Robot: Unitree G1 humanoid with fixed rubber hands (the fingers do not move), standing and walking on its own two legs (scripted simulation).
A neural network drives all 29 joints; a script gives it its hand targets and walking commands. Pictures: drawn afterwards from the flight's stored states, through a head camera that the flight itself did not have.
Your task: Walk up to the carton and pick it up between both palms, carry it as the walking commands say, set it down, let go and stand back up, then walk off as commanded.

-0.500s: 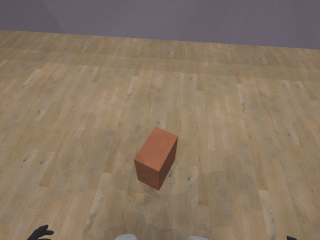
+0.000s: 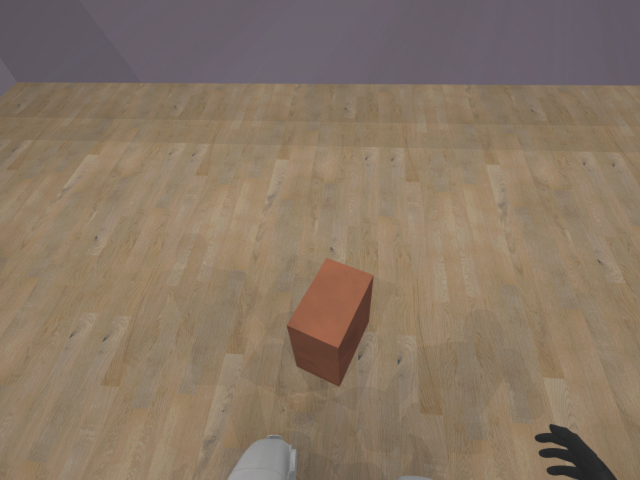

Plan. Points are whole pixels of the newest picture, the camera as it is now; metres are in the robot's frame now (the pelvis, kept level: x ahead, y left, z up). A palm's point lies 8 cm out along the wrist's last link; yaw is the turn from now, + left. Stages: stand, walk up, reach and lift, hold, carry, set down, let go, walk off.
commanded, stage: walk up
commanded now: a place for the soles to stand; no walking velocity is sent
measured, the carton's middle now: (333, 323) +0.61 +0.02 -0.60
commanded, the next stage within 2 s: none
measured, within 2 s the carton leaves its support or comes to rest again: neither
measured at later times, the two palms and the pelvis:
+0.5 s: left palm out of the picture +0.16 +0.45 -0.06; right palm out of the picture +0.14 -0.22 -0.09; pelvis +0.06 +0.11 -0.01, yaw -9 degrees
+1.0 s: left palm out of the picture +0.30 +0.53 -0.07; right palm (439, 470) +0.15 -0.13 -0.09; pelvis +0.14 +0.21 -0.01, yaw -17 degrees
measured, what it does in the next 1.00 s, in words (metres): steps to the left, turning right: left foot, then right foot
